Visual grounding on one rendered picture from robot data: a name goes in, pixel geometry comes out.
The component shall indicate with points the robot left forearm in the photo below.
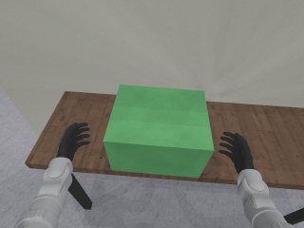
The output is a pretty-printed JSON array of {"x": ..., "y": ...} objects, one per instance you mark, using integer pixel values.
[{"x": 48, "y": 204}]

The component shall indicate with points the left robot hand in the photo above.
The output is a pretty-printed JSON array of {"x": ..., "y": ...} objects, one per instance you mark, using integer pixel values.
[{"x": 69, "y": 143}]

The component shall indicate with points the right robot hand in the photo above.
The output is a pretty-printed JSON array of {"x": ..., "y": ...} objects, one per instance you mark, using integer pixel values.
[{"x": 241, "y": 153}]

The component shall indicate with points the robot right forearm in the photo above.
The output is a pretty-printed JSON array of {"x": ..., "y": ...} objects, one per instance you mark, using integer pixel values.
[{"x": 258, "y": 207}]

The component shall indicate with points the table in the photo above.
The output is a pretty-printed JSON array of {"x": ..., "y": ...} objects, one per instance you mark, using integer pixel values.
[{"x": 274, "y": 134}]

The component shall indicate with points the carton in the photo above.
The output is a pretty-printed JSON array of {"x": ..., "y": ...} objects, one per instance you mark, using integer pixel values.
[{"x": 160, "y": 131}]

